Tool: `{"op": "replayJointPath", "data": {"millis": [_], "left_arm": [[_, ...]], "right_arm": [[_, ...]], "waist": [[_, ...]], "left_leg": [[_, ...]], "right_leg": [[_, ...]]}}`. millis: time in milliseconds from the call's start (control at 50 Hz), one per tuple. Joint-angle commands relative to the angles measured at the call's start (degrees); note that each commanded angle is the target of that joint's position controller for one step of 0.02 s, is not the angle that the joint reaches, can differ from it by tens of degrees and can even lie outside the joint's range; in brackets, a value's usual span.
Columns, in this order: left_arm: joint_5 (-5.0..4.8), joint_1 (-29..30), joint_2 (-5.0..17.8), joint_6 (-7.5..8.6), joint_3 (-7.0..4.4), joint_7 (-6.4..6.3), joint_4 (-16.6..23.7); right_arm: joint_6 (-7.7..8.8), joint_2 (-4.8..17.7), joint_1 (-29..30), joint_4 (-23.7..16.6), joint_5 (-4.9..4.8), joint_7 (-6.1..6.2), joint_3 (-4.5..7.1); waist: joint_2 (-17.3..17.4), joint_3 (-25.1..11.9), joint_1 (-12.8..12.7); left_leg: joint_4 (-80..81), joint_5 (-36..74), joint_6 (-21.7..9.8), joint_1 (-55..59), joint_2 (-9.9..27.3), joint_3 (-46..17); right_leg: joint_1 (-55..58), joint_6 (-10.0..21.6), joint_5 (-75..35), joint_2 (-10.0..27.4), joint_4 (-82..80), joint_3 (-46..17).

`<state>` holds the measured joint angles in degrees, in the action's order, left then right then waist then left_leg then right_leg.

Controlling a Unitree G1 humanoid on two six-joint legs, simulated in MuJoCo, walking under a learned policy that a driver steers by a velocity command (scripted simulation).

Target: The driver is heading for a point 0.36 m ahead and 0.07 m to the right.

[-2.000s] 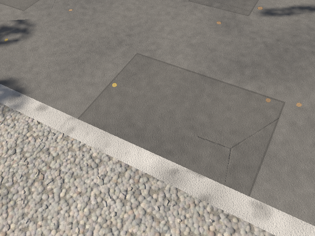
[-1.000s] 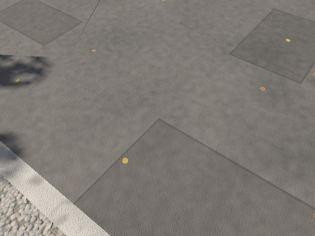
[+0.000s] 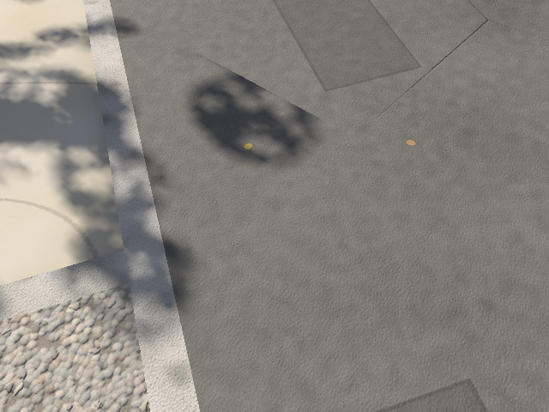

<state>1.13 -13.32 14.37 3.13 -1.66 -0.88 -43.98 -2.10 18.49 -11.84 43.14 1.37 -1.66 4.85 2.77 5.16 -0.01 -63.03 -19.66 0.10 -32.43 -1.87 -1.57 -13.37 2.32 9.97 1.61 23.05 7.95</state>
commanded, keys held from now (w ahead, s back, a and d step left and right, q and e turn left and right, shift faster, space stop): q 0.20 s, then e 0.80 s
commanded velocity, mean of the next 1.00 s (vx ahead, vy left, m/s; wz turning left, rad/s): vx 0.04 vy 0.00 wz -0.08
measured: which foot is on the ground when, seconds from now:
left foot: up 0.00-0.20, down 0.22-0.66, up 0.68-1.00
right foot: down 0.00-0.22, up 0.24-0.64, down 0.66-1.00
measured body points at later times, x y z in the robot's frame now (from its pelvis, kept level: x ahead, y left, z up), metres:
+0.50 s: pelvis +0.05 +0.03 +0.00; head +0.07 +0.05 +0.45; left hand +0.08 +0.30 -0.15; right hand +0.25 -0.17 -0.11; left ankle +0.08 +0.11 -0.74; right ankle +0.05 -0.10 -0.71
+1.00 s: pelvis +0.03 +0.01 +0.00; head +0.06 -0.01 +0.45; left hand +0.17 +0.28 -0.11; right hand +0.11 -0.28 -0.13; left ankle +0.06 +0.15 -0.70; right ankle +0.02 -0.07 -0.74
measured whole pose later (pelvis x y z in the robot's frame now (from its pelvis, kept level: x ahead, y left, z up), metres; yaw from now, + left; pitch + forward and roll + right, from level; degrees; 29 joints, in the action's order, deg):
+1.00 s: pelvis +0.03 +0.01 +0.00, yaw -11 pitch +1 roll +1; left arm 0.6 -14.3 16.9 -2.6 -4.3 -0.1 -42.7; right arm -3.2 16.5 -9.3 44.5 0.9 1.3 3.2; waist 0.8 3.3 -1.1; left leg -49.1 -22.4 2.6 -24.2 -1.0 -2.8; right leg -13.5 4.1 11.8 -5.4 25.0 -7.4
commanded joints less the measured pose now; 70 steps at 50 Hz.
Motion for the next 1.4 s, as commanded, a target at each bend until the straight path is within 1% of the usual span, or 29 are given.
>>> {"op": "replayJointPath", "data": {"millis": [20, 80, 180, 200, 220, 240, 260, 280, 300, 320, 360, 460, 580, 640, 660, 680, 700, 740, 800, 980, 1080, 1120, 1140, 1160, 1180, 1200, 1240, 1300, 1400], "left_arm": [[-0.08, 1.0, 7.4, 0.21, -1.83, -0.35, 3.2], [-0.1, 0.9, 8.5, -0.39, -2.32, -0.14, 3.0], [-0.39, -1.8, 11.3, -2.35, -3.63, 0.16, 2.5], [-0.67, -1.7, 11.4, -2.98, -3.76, 0.04, 2.3], [-0.28, -5.1, 10.4, -3.47, -3.55, 0.12, 1.2], [0.47, -8.2, 5.8, -3.96, -2.24, 0.49, 3.0], [0.17, -6.5, 4.5, -5.31, -1.57, 0.12, 4.1], [0.47, -6.1, 5.2, -6.13, -1.77, 0.26, 2.7], [-0.98, -4.2, 3.3, -6.19, -0.66, 0.26, 3.4], [-0.94, -2.0, 4.9, -6.18, -1.02, 0.17, 2.2], [-0.35, -4.7, 6.2, -6.57, -1.63, 0.63, -0.8], [-0.48, -4.2, 5.0, -6.55, -1.77, 1.27, -0.9], [-0.66, -3.1, 4.1, -6.43, -1.95, 1.5, 0.7], [-0.6, -6.9, 3.5, -5.66, -1.86, 1.81, 0.2], [0.07, -7.3, 6.1, -5.11, -2.39, 1.79, 0.4], [0.58, -6.5, 13.2, -4.53, -4.01, 1.45, 2.0], [0.56, -8.7, 16.4, -4.74, -5.22, 0.98, 1.2], [-0.54, -4.5, 11.5, -4.93, -4.23, 0.41, 1.6], [-1.04, 0.0, 9.1, -5.05, -3.74, 0.44, 3.6], [-0.4, -4.3, 11.9, -5.51, -5.13, 0.64, 3.5], [-0.18, 0.1, 12.9, -5.91, -5.56, 1.41, 4.8], [-0.8, 3.5, 12.4, -6.01, -5.47, 1.5, 5.3], [-1.27, 4.4, 11.1, -5.87, -5.08, 1.34, 5.8], [-1.23, 0.9, 6.6, -5.6, -4.0, 1.29, 6.1], [-0.44, -1.1, 8.0, -5.62, -4.45, 0.67, 6.3], [0.87, -0.6, 11.5, -5.83, -5.18, 0.59, 5.4], [0.28, -1.6, 11.1, -6.47, -5.57, 1.67, 3.3], [-0.32, -1.5, 9.8, -7.16, -4.99, 3.25, 2.9], [-0.38, 3.4, 7.6, -7.7, -3.76, 3.55, 4.7]], "right_arm": [[-0.59, 0.6, -3.3, -3.5, 0.19, -0.9, -0.29], [-0.6, -0.2, 0.4, -5.2, 0.03, -1.54, -1.03], [-0.33, 1.4, 3.7, -7.7, 0.1, -1.29, -0.56], [0.18, 1.3, 2.2, -7.4, 0.42, -1.04, -0.46], [1.08, 2.7, -0.4, -6.5, 1.23, -0.35, -0.13], [1.94, 8.5, -3.0, -7.3, 1.7, 0.54, 0.86], [1.75, 10.0, -3.9, -7.7, -0.74, 0.86, 1.07], [1.88, 5.4, -6.1, -6.4, -1.64, 1.26, -0.48], [1.48, 4.3, -2.8, -6.4, -1.23, 2.3, -0.86], [1.13, 0.7, 2.1, -5.9, -0.51, 2.74, -2.18], [1.38, -1.8, 5.9, -5.3, 0.32, 3.42, -3.61], [1.66, 2.9, 2.9, -2.8, -0.26, 3.58, -2.03], [0.8, 3.0, 3.4, -1.7, 0.17, 3.59, -1.02], [0.4, 4.0, 5.1, -1.2, -0.38, 3.79, -0.27], [0.16, 3.2, 4.0, -0.9, -0.35, 3.73, -0.17], [-0.2, -0.8, 3.3, -2.9, -0.29, 3.44, -1.03], [-0.79, 0.2, 8.5, -4.5, -0.22, 3.96, -1.07], [-0.97, 0.7, 6.2, -2.9, -0.66, 3.51, -0.83], [-0.21, 2.4, 2.7, -0.9, 0.46, 2.68, -0.15], [-0.1, 2.0, 5.7, -3.4, -0.59, 3.14, -0.99], [0.93, 2.7, 2.7, -4.2, -1.29, 3.61, -1.27], [1.63, 2.3, -1.5, -3.4, -1.23, 4.09, -1.43], [2.14, 3.7, -3.3, -3.1, -0.74, 4.61, -1.11], [2.3, 8.4, -2.8, -3.8, 0.14, 5.15, -0.37], [1.77, 12.8, 0.9, -5.3, 0.21, 4.72, 0.48], [1.53, 9.6, 0.2, -5.4, 0.33, 4.19, 0.01], [1.51, 3.8, 5.7, -6.6, -0.04, 3.72, -1.7], [1.77, 3.8, 4.4, -6.5, 0.12, 4.16, -1.64], [2.06, 5.3, -1.8, -4.4, 0.04, 3.84, -0.69]], "waist": [[-10.5, -7.8, 1.7], [-11.3, -7.5, 0.7], [-11.4, -7.0, -1.2], [-9.7, -7.6, -0.1], [-3.7, -9.5, 0.6], [11.3, -13.3, 0.1], [12.2, -14.2, 1.6], [3.1, -14.6, 1.6], [10.4, -15.7, 2.3], [6.6, -9.7, 0.3], [6.0, -7.7, -1.6], [3.4, -7.9, -0.1], [4.1, -7.5, 0.3], [2.5, -8.2, -2.7], [-3.2, -6.5, -2.7], [-17.2, -5.2, -1.1], [-18.3, -1.2, -4.1], [-8.9, -0.8, -0.3], [-8.4, -5.4, 0.7], [-10.1, -6.4, -3.0], [-11.0, -7.6, -1.4], [-10.3, -7.7, 1.6], [-7.8, -7.7, 2.5], [4.1, -8.6, 0.2], [11.2, -6.9, -1.0], [6.0, -6.5, -0.6], [2.6, -3.7, -2.8], [5.7, -4.9, -1.5], [5.9, -6.2, 2.0]], "left_leg": [[5.5, 5.4, 0.5, 2.2, 2.6, 0.7], [15.4, 8.6, -0.3, 8.3, 2.9, 3.3], [26.5, 1.9, -2.4, 12.2, 1.7, 5.5], [32.2, 4.5, -3.3, 15.9, 0.9, 5.8], [39.3, 11.0, -4.5, 23.0, 1.8, 1.4], [42.0, 31.2, -7.9, 32.0, 18.5, -17.8], [42.7, 46.2, -17.1, 29.9, 26.7, -26.0], [39.0, 58.6, -18.0, 32.1, 23.9, -17.8], [43.5, 41.2, -18.7, 27.6, 22.9, -16.1], [47.0, 29.2, -14.6, 22.6, 17.6, -11.7], [46.7, 33.2, -11.2, 19.3, 13.8, -4.2], [44.9, 27.0, -11.8, 23.8, 15.9, -3.4], [43.6, 20.3, -13.3, 22.4, 18.5, -3.7], [38.4, 17.8, -9.1, 18.7, 17.1, 0.0], [32.0, 10.4, -5.0, 14.4, 14.0, 3.1], [18.6, -5.9, 0.3, 2.1, 4.7, 9.5], [9.2, -15.7, 0.6, -0.8, -0.3, 4.0], [2.6, -7.2, 0.5, -0.1, 1.8, -0.7], [1.3, -1.5, 1.5, -0.3, 1.2, -0.1], [15.4, -3.5, 2.6, 2.1, 0.5, -1.1], [24.7, -3.9, 0.8, 11.9, -1.6, -1.3], [36.7, 2.4, -0.1, 20.3, -2.0, -1.1], [44.7, 6.1, -0.9, 26.2, 1.3, -3.7], [50.8, 2.9, -4.0, 31.0, 15.2, -17.2], [51.3, 11.3, -11.4, 26.4, 24.9, -28.5], [49.9, 14.7, -14.6, 23.1, 25.3, -26.2], [48.7, 17.1, -11.6, 19.7, 17.1, -13.5], [46.7, 24.2, -10.6, 24.8, 13.2, -5.6], [44.6, 27.4, -12.7, 30.9, 16.6, -4.9]], "right_leg": [[4.3, 8.3, -34.2, 14.7, -6.0, -5.0], [2.0, 7.1, -29.4, 14.1, -4.9, -1.0], [5.3, 5.2, -21.4, 16.9, 1.9, -1.1], [4.6, 3.7, -18.1, 16.2, 6.4, 0.1], [1.1, 1.2, -12.2, 13.5, 14.2, 1.6], [-8.7, -2.3, 12.4, 8.3, 29.1, 4.6], [-15.5, -3.9, 30.0, 0.0, 37.1, -0.3], [-14.9, -4.0, 27.0, 2.4, 40.3, -5.9], [-13.3, -4.1, 24.4, 2.0, 38.5, -6.7], [-11.7, -4.3, 19.7, 3.4, 34.2, -8.3], [-5.5, -4.0, 15.5, 0.9, 30.3, -7.9], [-6.2, -3.1, 15.9, -0.7, 24.8, -7.1], [-5.5, -1.7, 17.1, -0.7, 20.8, -4.8], [2.6, 0.7, 7.8, -1.8, 6.7, -3.6], [4.5, 2.5, 4.9, 1.6, -2.4, -11.4], [7.2, 7.2, -2.3, 16.8, -8.9, -34.5], [1.2, 13.9, -15.2, 21.3, -9.8, -39.0], [0.8, 12.7, -12.5, 14.0, -7.9, -28.8], [7.1, 10.3, -20.3, 8.4, -5.1, -23.9], [9.3, 11.7, -15.0, 8.1, -2.8, -30.7], [4.2, 9.6, -19.1, 6.7, -0.7, -35.6], [0.2, 6.3, -16.0, 4.1, 1.4, -35.9], [-4.2, 3.2, -8.2, 1.2, 4.1, -34.3], [-10.4, -0.2, 10.0, -5.2, 14.9, -25.8], [-17.1, -1.9, 24.4, -12.5, 25.3, -14.8], [-16.0, -2.2, 23.7, -7.7, 35.1, -15.2], [-14.5, -3.0, 16.6, -6.3, 41.5, -14.5], [-16.7, -5.2, 13.1, -5.7, 42.6, -11.6], [-16.1, -5.8, 15.7, -4.2, 32.3, -10.4]]}}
